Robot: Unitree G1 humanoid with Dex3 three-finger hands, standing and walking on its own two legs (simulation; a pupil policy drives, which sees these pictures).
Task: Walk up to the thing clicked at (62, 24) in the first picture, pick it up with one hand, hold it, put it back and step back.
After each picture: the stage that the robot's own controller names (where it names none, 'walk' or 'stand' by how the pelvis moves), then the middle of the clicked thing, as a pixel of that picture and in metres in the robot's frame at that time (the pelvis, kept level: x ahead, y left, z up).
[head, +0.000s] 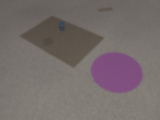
stand; (61, 26) +1.82 +0.30 -0.72
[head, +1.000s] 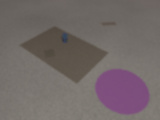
walk; (64, 38) +1.69 +0.16 -0.70
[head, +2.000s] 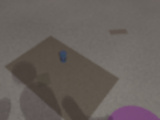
walk; (63, 56) +1.11 +0.14 -0.71
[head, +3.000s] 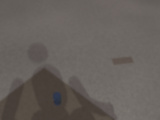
walk; (57, 98) +0.69 +0.19 -0.71
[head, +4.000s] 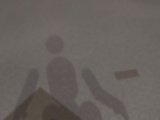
stand; out of the picture +0.48 +0.24 -0.71
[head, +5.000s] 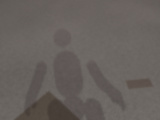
stand; out of the picture +0.41 +0.20 -0.71
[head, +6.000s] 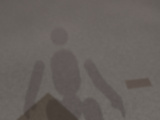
stand; out of the picture +0.39 +0.20 -0.72
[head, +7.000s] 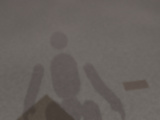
stand; out of the picture +0.41 +0.21 -0.73
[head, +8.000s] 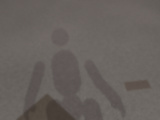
stand; out of the picture +0.39 +0.21 -0.73
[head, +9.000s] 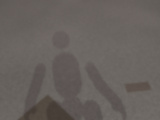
stand; out of the picture +0.40 +0.20 -0.73
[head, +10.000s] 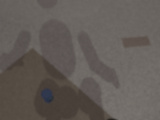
go down; (47, 96) +0.44 +0.20 -0.56
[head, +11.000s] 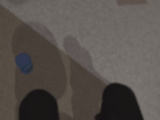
go down; (24, 63) +0.48 +0.24 -0.32
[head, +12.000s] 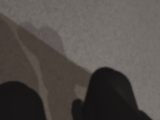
close in; out of the picture +0.47 +0.27 -0.24
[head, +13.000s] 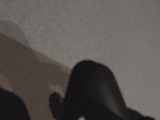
close; out of the picture +0.46 +0.30 -0.23
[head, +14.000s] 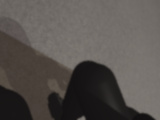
lift; out of the picture +0.45 +0.29 -0.23
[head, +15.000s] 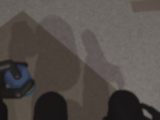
lift; (21, 82) +0.34 +0.22 -0.08
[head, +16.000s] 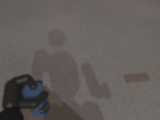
hold; (37, 100) +0.32 +0.17 +0.00
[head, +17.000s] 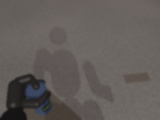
hold; (40, 98) +0.32 +0.17 -0.01
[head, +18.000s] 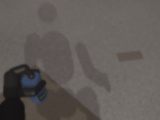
crouch; (35, 88) +0.36 +0.17 -0.06
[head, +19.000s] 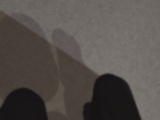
lower; out of the picture +0.49 +0.26 -0.12
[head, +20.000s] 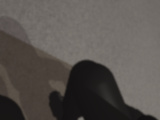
lower; out of the picture +0.60 +0.41 -0.26
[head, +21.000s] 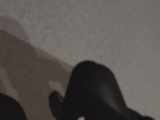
lower; out of the picture +0.59 +0.42 -0.26
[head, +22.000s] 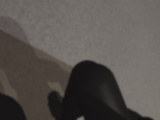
lower; out of the picture +0.59 +0.42 -0.26
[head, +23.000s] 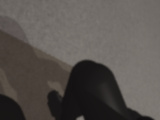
lower; out of the picture +0.60 +0.42 -0.26
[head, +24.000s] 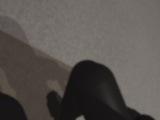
open; out of the picture +0.60 +0.41 -0.26
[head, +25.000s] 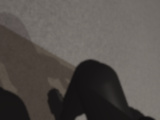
rise; out of the picture +0.60 +0.41 -0.26
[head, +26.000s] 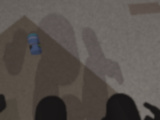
walk; (34, 44) +0.66 +0.28 -0.44
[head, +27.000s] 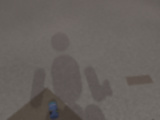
stand; (53, 110) +0.59 +0.24 -0.69
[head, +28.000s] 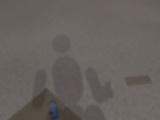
stand; (53, 111) +0.60 +0.25 -0.69
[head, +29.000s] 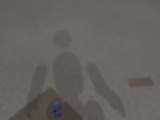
stand; (57, 109) +0.60 +0.23 -0.73
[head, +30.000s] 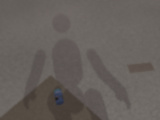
walk; (58, 96) +0.62 +0.23 -0.73
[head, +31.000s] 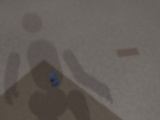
walk; (53, 79) +0.74 +0.21 -0.74
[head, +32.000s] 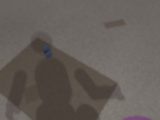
walk; (47, 51) +1.01 +0.38 -0.71
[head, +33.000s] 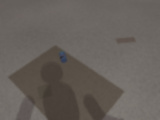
stand; (63, 57) +1.19 +0.25 -0.73
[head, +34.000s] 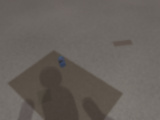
stand; (61, 61) +1.20 +0.25 -0.75
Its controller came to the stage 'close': yes
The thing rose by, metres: 0.69
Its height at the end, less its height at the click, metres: -0.02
